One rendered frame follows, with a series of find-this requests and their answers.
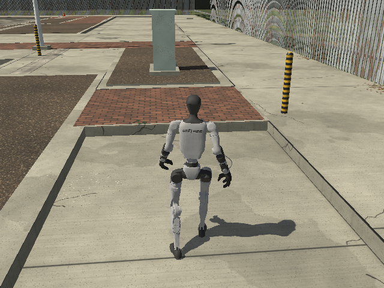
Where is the robot left upper arm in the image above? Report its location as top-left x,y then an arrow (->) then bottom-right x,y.
164,120 -> 181,152

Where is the robot left hand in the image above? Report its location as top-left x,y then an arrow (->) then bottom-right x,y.
159,159 -> 173,170

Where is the right robot forearm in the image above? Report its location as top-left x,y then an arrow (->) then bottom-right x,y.
216,146 -> 230,174

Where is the robot right upper arm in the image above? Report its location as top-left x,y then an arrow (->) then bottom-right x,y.
205,121 -> 222,155

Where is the right robot thigh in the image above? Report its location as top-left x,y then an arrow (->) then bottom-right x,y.
199,167 -> 212,203

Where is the left robot forearm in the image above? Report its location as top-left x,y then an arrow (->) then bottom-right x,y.
160,143 -> 170,162

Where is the robot left foot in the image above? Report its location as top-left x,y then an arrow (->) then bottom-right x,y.
170,243 -> 182,259

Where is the robot right hand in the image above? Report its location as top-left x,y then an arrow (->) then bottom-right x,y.
218,171 -> 232,188

